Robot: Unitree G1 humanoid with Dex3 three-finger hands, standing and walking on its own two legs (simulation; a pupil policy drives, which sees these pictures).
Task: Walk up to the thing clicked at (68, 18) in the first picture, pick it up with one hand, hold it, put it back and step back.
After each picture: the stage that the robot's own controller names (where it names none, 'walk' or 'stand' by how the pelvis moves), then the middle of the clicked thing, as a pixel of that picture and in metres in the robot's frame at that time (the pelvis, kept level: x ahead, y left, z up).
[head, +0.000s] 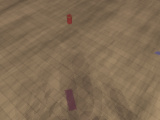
stand; (69, 19) +1.82 +0.18 -0.72
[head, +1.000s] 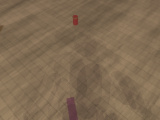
walk; (75, 20) +1.69 +0.20 -0.71
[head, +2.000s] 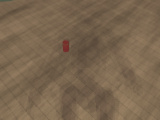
walk; (65, 46) +1.18 +0.24 -0.70
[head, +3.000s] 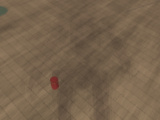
walk; (54, 83) +0.73 +0.24 -0.70
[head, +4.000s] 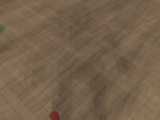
walk; (54, 118) +0.47 +0.19 -0.71
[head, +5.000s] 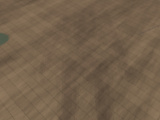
stand; out of the picture +0.35 +0.18 -0.72
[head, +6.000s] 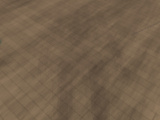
stand; out of the picture +0.33 +0.20 -0.72
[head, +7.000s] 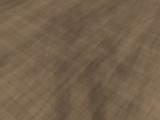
stand; out of the picture +0.33 +0.21 -0.72
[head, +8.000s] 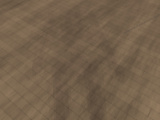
stand; out of the picture +0.33 +0.21 -0.73
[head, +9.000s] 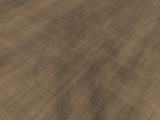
stand; out of the picture +0.33 +0.20 -0.73
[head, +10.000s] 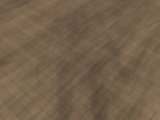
stand; out of the picture +0.34 +0.19 -0.73
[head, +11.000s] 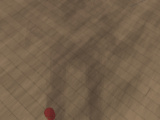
go down; (50, 114) +0.36 +0.19 -0.66
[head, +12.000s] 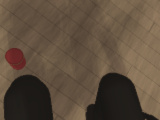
go down; (16, 59) +0.41 +0.25 -0.28
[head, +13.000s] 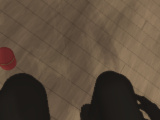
close in; (6, 59) +0.41 +0.26 -0.27
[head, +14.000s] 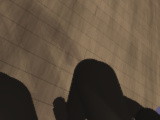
close; out of the picture +0.39 +0.29 -0.21
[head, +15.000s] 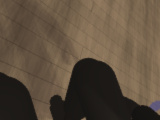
close; out of the picture +0.38 +0.29 -0.22
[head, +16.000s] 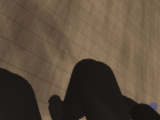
lift; out of the picture +0.35 +0.27 -0.22
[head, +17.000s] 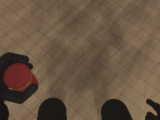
lift; (23, 81) +0.32 +0.20 +0.00
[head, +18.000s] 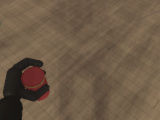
hold; (36, 84) +0.32 +0.17 +0.02
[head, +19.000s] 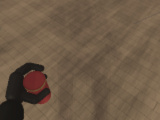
hold; (38, 88) +0.32 +0.17 +0.01
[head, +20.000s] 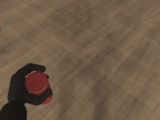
crouch; (40, 89) +0.32 +0.16 +0.01
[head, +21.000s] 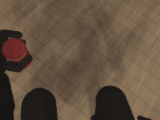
crouch; (18, 55) +0.42 +0.21 -0.08
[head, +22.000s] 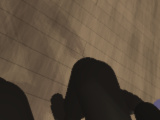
lower; out of the picture +0.39 +0.31 -0.22
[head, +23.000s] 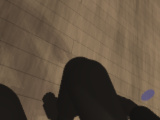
lower; out of the picture +0.41 +0.30 -0.22
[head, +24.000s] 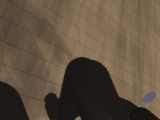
lower; out of the picture +0.40 +0.30 -0.22
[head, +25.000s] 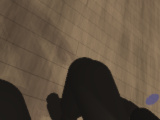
lower; out of the picture +0.40 +0.30 -0.22
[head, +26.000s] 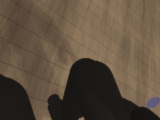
loosen; out of the picture +0.38 +0.29 -0.22
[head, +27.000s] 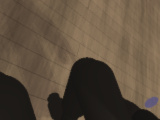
withdraw; out of the picture +0.39 +0.28 -0.22
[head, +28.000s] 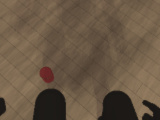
walk; (47, 75) +0.43 +0.20 -0.43
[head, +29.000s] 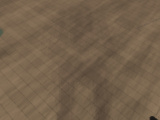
stand; out of the picture +0.36 +0.16 -0.66
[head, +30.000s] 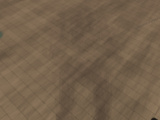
stand; out of the picture +0.36 +0.18 -0.67
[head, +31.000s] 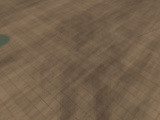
stand; out of the picture +0.38 +0.15 -0.71
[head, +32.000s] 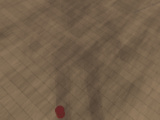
walk; (60, 112) +0.41 +0.13 -0.70
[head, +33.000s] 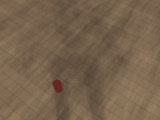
walk; (57, 86) +0.62 +0.22 -0.69
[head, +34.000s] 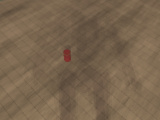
stand; (67, 55) +0.96 +0.17 -0.69
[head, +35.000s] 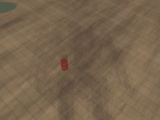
stand; (64, 64) +0.97 +0.18 -0.71
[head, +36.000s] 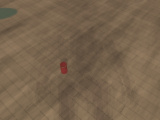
stand; (63, 68) +0.98 +0.20 -0.73
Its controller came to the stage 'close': yes
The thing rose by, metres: 0.71
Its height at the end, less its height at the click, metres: +0.00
